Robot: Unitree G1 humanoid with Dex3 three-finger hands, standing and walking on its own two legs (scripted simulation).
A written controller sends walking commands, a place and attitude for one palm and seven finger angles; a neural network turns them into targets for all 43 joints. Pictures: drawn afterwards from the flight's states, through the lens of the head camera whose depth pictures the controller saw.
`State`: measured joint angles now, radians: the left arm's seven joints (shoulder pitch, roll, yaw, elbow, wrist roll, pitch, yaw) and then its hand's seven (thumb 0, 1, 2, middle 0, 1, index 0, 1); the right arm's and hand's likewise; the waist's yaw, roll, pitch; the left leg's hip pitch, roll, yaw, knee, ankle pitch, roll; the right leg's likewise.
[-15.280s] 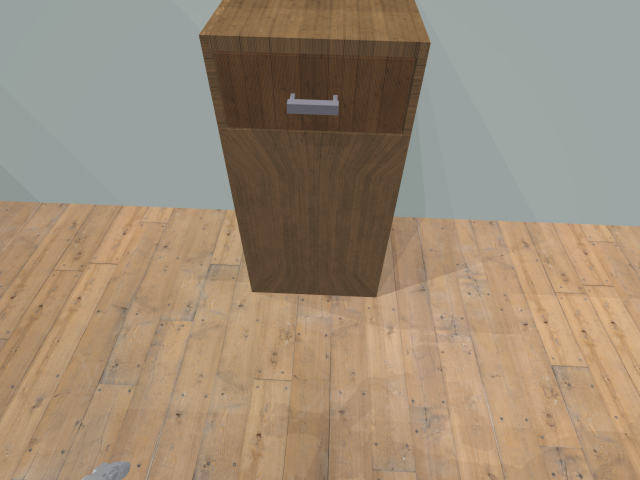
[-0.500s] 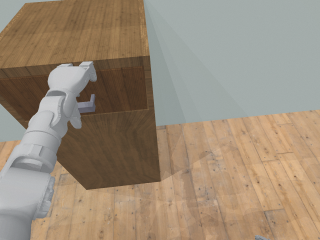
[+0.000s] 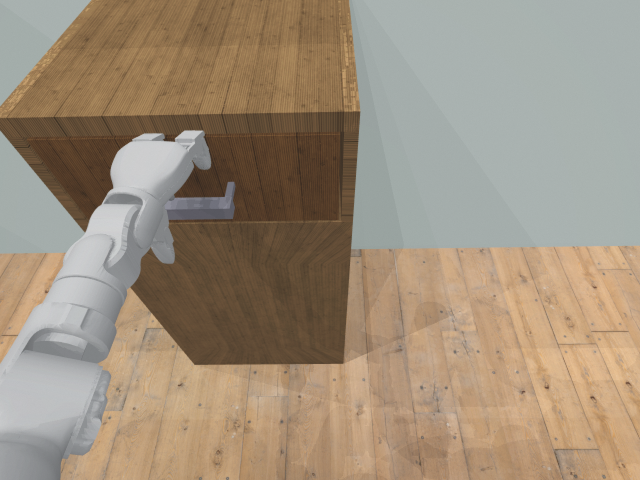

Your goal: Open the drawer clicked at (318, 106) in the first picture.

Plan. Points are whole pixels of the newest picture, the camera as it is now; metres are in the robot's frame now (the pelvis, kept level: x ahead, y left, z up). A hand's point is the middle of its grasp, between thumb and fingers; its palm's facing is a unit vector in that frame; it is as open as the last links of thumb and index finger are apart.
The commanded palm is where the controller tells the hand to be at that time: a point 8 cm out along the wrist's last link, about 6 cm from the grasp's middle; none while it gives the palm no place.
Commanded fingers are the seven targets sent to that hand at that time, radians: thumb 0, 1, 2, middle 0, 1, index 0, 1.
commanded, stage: move the hooked fingers above the handle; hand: left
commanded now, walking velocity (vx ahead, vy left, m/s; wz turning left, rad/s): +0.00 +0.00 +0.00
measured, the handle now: (196, 198) +0.49 +0.21 +0.05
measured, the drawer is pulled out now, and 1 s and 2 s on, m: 0.00 0.00 0.00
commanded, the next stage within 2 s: lower the fingers behind the handle in 1.98 s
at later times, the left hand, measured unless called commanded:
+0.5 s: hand (172, 195) +0.45 +0.21 +0.10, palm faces -0.04 -0.01 -1.00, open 13.6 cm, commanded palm +0.44 +0.21 +0.17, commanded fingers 0.00 -0.50 0.30 -0.30 -1.20 -0.30 -1.20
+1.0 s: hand (172, 194) +0.45 +0.21 +0.10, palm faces -0.05 -0.01 -1.00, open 13.6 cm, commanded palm +0.44 +0.20 +0.17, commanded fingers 0.00 -0.50 0.30 -0.30 -1.20 -0.30 -1.20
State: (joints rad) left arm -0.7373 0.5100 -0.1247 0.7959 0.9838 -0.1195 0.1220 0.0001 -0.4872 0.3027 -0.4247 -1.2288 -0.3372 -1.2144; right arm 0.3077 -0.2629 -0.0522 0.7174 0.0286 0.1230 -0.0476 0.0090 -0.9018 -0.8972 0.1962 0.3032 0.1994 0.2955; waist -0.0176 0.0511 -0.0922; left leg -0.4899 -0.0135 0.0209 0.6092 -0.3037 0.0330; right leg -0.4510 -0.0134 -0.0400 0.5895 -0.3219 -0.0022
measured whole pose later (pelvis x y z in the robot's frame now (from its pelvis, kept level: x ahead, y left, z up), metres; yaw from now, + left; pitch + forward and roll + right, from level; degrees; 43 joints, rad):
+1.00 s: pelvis -0.01 -0.01 +0.00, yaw +0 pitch +9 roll +0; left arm -0.79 0.50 -0.14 0.86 0.98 -0.04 0.08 0.00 -0.49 0.30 -0.36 -1.21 -0.37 -1.21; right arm 0.30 -0.26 -0.04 0.70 0.03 0.10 -0.05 0.01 -0.90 -0.90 0.20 0.30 0.20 0.30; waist -0.03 0.06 -0.08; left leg -0.46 -0.01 0.01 0.58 -0.28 0.02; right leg -0.43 -0.01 -0.05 0.57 -0.31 -0.01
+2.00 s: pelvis -0.01 -0.02 +0.00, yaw +0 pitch +9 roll +0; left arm -0.81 0.47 -0.14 0.86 0.99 -0.01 0.10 0.00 -0.49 0.30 -0.38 -1.21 -0.35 -1.25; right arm 0.28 -0.27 -0.03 0.70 0.03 0.13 -0.06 0.01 -0.90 -0.90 0.20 0.30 0.20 0.30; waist -0.04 0.05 -0.08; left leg -0.45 -0.01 0.02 0.57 -0.27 0.01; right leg -0.43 0.00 -0.04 0.59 -0.31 -0.02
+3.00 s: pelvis -0.04 -0.01 -0.01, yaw -1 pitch +12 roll +0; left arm -0.95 0.49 -0.15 1.00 1.02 0.02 0.17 0.00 -0.49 0.30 -0.34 -1.27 -0.30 -1.32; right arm 0.32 -0.28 -0.01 0.66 0.05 0.12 -0.07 0.01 -0.90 -0.90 0.20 0.30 0.20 0.30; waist -0.08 0.03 -0.11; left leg -0.64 0.01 0.02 0.70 -0.27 0.02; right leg -0.61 0.00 -0.03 0.70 -0.30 -0.02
